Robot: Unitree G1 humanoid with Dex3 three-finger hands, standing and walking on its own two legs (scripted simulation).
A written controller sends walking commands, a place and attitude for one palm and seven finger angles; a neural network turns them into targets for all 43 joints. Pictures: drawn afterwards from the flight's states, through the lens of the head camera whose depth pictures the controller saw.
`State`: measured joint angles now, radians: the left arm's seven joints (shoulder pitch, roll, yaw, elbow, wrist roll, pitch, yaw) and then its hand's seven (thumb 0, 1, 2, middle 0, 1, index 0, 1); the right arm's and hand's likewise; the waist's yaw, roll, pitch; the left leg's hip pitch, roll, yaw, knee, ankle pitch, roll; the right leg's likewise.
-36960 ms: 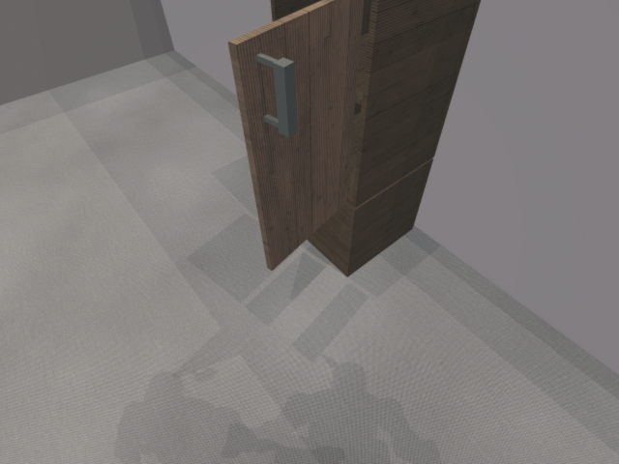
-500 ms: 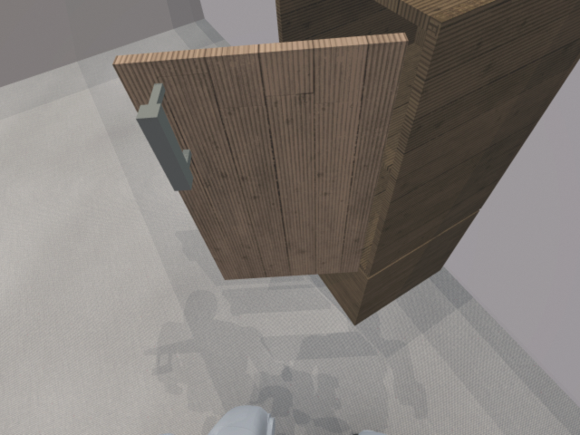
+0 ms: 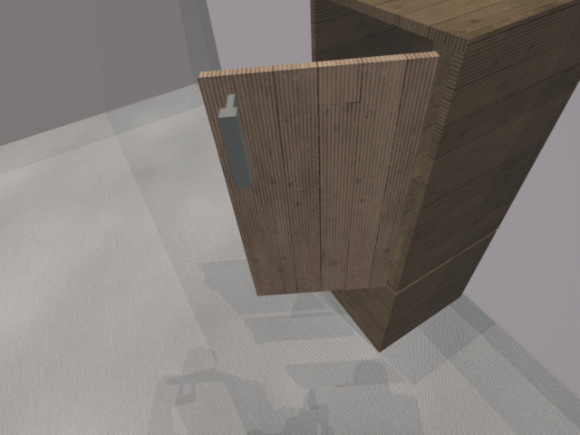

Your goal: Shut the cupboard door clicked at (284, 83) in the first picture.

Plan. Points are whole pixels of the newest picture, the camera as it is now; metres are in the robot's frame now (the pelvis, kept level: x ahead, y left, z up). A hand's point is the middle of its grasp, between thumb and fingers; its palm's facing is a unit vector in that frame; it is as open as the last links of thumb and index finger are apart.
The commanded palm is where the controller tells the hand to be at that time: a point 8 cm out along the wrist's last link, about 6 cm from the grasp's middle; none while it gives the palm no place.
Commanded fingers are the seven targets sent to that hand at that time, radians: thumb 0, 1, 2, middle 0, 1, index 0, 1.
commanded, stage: come to a stop and stand still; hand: left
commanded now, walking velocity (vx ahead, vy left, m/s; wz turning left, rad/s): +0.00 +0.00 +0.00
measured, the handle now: (237, 142) +0.48 +0.11 +0.17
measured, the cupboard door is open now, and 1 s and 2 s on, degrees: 61 61 61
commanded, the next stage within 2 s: look again from close up in 1.40 s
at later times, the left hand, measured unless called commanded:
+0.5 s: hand out of the picture +0.05 +0.20 -0.15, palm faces -0.01 -0.97 -0.22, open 7.3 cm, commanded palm none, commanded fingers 0.00 0.90 0.90 -0.20 -0.30 -0.20 -0.30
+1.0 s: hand out of the picture +0.06 +0.17 -0.15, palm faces +0.01 -0.98 -0.22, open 7.3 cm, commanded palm none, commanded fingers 0.00 0.90 0.90 -0.20 -0.30 -0.20 -0.30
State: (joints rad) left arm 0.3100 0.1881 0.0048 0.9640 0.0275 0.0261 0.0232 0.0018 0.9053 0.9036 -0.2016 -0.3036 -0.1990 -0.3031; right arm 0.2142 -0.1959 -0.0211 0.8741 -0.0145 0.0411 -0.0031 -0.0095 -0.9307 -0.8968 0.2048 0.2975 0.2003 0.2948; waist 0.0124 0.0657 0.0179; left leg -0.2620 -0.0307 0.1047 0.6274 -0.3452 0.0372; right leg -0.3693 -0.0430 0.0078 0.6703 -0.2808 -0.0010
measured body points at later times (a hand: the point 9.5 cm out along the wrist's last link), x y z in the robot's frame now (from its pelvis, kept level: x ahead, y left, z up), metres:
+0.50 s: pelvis +0.02 +0.02 +0.02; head +0.04 +0.01 +0.47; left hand +0.05 +0.25 -0.13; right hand +0.01 -0.19 -0.15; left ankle +0.00 +0.09 -0.72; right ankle +0.05 -0.12 -0.72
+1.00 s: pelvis +0.05 -0.01 +0.02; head +0.06 -0.02 +0.47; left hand +0.06 +0.22 -0.14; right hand +0.07 -0.23 -0.14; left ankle +0.00 +0.09 -0.72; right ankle +0.05 -0.12 -0.72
